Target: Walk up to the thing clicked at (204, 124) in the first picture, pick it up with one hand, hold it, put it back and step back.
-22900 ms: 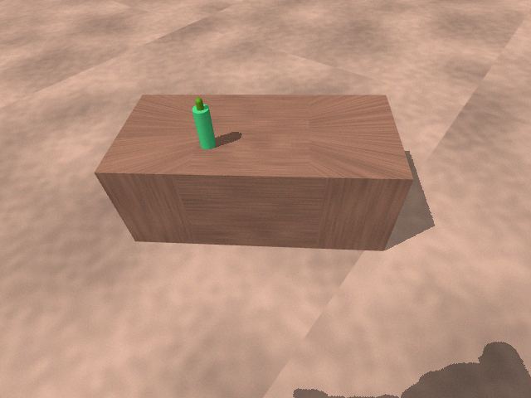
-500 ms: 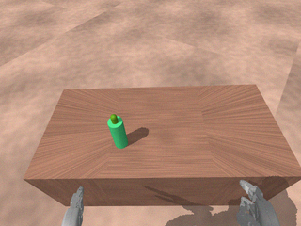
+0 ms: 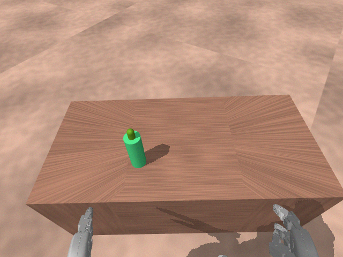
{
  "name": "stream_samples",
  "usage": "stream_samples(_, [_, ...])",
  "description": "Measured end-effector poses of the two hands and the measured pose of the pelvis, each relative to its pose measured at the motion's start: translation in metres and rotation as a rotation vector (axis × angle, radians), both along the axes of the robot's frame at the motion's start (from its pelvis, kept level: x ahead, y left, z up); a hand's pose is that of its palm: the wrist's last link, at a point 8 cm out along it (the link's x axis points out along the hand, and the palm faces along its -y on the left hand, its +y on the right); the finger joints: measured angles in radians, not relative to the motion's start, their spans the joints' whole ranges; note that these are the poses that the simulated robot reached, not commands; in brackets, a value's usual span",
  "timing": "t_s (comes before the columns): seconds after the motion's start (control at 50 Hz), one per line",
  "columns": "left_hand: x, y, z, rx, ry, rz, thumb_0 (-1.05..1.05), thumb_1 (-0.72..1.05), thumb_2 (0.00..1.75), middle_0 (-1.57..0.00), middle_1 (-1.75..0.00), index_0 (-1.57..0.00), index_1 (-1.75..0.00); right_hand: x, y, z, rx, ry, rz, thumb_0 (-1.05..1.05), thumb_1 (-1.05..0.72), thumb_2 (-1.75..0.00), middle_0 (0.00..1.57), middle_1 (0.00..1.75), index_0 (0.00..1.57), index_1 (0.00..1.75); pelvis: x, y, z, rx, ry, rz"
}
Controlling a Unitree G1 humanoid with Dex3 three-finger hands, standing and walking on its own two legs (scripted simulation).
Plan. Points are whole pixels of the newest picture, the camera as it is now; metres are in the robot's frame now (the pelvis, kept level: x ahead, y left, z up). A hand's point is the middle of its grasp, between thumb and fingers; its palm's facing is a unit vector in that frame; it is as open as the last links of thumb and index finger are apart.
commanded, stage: home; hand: left
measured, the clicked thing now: (134, 147) +0.53 +0.18 -0.17
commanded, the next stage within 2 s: stand in 1.28 s
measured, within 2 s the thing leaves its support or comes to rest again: neither
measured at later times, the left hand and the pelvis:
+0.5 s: hand (107, 246) +0.18 +0.18 -0.05, palm faces +0.13 -0.97 -0.22, open 17.4 cm; pelvis +0.01 +0.00 +0.00, yaw +0 degrees
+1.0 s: hand (106, 252) +0.17 +0.18 -0.06, palm faces +0.12 -0.96 -0.26, open 17.5 cm; pelvis +0.01 +0.00 +0.00, yaw +1 degrees
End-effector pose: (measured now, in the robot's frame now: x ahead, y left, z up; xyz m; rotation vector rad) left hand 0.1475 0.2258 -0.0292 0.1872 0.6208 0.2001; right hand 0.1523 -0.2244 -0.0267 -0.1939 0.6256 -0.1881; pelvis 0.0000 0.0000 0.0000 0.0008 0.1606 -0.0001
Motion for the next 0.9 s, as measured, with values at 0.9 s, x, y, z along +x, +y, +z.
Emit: stream_samples(0.9, [0.0,0.003,0.001,0.007,0.041,0.005,-0.01,-0.55,0.05,-0.05,-0.06,-0.05,-0.06,0.003,-0.009,-0.023,-0.036,0.075,-0.01,0.01,-0.9,-0.9,0.2,0.3,0.2,0.3,0.007,0.0,0.0,-0.02,-0.003,0.014])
